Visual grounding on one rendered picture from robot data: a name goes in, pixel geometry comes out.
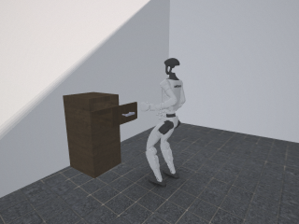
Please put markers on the robot left forearm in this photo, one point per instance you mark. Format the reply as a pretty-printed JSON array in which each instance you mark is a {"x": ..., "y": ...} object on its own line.
[{"x": 162, "y": 106}]

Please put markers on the drawer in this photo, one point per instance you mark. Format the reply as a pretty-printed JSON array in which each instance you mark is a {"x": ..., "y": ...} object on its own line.
[{"x": 113, "y": 116}]

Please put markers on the robot left upper arm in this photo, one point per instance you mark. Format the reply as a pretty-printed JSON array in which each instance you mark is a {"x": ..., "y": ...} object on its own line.
[{"x": 165, "y": 85}]

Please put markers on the handle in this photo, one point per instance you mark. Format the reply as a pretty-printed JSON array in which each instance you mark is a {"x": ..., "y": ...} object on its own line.
[{"x": 129, "y": 114}]

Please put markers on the left robot hand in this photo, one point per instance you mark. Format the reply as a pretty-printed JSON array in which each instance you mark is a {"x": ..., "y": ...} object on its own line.
[{"x": 144, "y": 106}]

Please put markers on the left robot shin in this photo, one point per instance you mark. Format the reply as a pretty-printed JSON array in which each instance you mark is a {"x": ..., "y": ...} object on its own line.
[{"x": 154, "y": 164}]

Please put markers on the right robot shin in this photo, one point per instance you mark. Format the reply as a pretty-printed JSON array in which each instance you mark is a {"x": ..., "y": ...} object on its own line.
[{"x": 168, "y": 157}]

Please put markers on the cabinet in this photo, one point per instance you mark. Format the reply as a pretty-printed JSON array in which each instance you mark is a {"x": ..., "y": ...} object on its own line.
[{"x": 93, "y": 149}]

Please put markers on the robot right upper arm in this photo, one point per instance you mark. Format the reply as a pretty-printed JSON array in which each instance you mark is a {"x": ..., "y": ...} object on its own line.
[{"x": 182, "y": 98}]

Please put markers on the robot shin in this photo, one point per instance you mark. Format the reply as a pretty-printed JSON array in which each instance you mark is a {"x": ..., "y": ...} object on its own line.
[
  {"x": 154, "y": 164},
  {"x": 168, "y": 157}
]

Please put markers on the right robot hand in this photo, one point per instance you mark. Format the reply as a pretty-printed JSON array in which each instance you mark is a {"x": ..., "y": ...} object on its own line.
[{"x": 163, "y": 114}]

